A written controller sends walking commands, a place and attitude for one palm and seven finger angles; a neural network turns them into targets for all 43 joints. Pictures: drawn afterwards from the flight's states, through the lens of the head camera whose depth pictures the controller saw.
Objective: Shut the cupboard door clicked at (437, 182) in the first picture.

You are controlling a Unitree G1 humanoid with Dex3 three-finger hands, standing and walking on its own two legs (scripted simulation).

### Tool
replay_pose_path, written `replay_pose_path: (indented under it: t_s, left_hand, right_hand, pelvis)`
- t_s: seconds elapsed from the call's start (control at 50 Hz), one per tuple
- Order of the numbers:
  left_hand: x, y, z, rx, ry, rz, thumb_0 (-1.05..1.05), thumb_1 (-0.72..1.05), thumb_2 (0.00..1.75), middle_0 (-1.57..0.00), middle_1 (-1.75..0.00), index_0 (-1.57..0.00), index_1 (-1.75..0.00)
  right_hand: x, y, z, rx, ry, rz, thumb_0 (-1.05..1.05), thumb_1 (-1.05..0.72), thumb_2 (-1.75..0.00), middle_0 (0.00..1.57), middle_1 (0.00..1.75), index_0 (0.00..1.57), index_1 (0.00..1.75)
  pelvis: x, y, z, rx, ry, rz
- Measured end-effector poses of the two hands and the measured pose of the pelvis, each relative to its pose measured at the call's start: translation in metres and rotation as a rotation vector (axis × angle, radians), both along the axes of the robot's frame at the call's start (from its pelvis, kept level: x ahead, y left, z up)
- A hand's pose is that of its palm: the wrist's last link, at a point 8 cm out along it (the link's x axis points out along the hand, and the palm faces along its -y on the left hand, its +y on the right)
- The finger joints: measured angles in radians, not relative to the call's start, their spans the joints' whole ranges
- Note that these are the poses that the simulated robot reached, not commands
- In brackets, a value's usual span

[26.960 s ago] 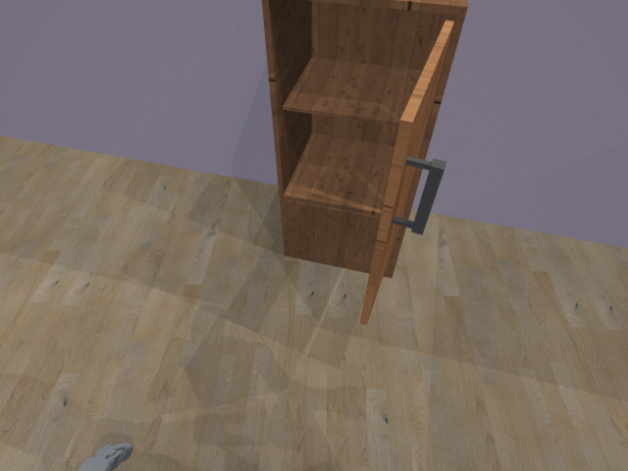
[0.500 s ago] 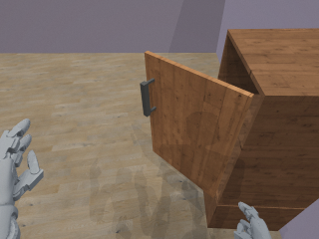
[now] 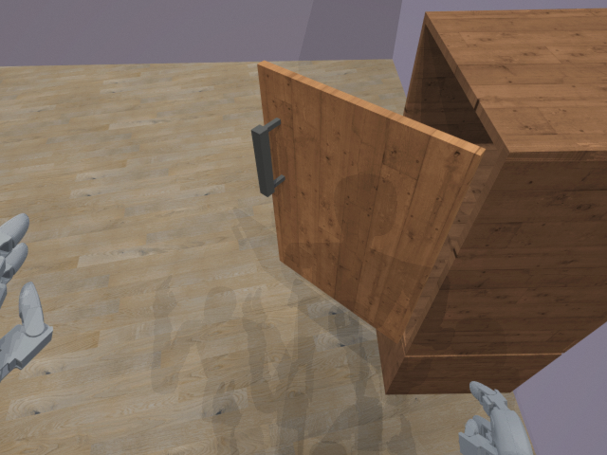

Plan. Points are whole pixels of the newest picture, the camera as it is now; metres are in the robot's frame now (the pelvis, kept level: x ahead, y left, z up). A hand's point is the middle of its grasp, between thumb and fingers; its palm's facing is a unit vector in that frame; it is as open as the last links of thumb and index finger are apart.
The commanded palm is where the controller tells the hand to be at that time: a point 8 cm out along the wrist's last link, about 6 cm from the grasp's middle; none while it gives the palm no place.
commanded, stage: step back with the hand held close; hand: left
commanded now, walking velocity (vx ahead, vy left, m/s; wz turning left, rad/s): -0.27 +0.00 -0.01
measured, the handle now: (271, 158) +0.64 +0.12 +0.01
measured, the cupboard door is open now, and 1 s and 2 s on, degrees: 49 49 49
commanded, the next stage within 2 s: stop stepping back and stand still in 1.04 s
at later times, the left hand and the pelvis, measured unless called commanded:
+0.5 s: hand out of the picture +0.11 +0.28 +0.16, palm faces +0.49 -0.75 -0.45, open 7.4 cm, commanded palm +0.05 +0.31 +0.18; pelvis -0.08 +0.00 -0.02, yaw +2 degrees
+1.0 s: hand out of the picture +0.04 +0.28 +0.16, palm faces +0.47 -0.75 -0.46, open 7.4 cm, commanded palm -0.02 +0.31 +0.18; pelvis -0.15 +0.00 -0.02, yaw +1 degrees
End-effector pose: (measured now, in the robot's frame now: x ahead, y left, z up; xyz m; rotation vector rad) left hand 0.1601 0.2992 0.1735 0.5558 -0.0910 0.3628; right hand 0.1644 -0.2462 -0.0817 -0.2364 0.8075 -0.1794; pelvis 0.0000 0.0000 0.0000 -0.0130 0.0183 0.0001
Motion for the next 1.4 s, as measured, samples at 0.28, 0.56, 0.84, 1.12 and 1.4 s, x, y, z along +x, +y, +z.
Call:
replay_pose_path:
  t_s: [0.28,0.56,0.84,1.12,1.4]
  left_hand:
    - [-0.046,0.02,-0.002,0.023,-0.08,-0.012,0.02,0.89,0.9,-0.21,-0.3,-0.21,-0.31]
    - [-0.104,0.009,0.006,0.051,-0.243,0.03,0.02,0.89,0.9,-0.21,-0.3,-0.21,-0.31]
    - [-0.13,0.029,0.012,0.109,-0.252,-0.03,0.02,0.88,0.9,-0.22,-0.3,-0.22,-0.31]
    - [-0.17,0.003,0.008,0.015,-0.294,-0.119,0.02,0.89,0.9,-0.21,-0.3,-0.21,-0.31]
    - [-0.212,0.06,-0.004,-0.046,-0.297,0.015,0.01,0.88,0.9,-0.21,-0.3,-0.22,-0.31]
  right_hand:
    - [-0.037,0.022,0.013,-0.009,-0.066,0.018,0.02,-0.9,-0.9,0.21,0.3,0.2,0.3]
    - [-0.088,0.016,-0.005,-0.025,-0.043,0.08,0.02,-0.9,-0.9,0.21,0.3,0.2,0.3]
    - [-0.137,0.023,-0.001,-0.056,-0.016,0.041,0.02,-0.9,-0.9,0.21,0.3,0.2,0.3]
    - [-0.157,0.035,0.002,-0.011,-0.106,0.072,0.02,-0.9,-0.9,0.21,0.3,0.2,0.3]
    - [-0.253,0.021,0.005,-0.124,-0.01,-0.045,0.02,-0.9,-0.9,0.21,0.3,0.2,0.3]
  pelvis:
    - [-0.046,0.012,-0.007,-0.011,-0.005,0.0]
    - [-0.086,0.0,-0.018,-0.023,-0.029,0.039]
    - [-0.123,0.011,-0.016,-0.087,-0.006,0.09]
    - [-0.18,0.005,-0.019,-0.063,-0.011,0.004]
    - [-0.21,0.04,-0.017,-0.032,-0.013,-0.007]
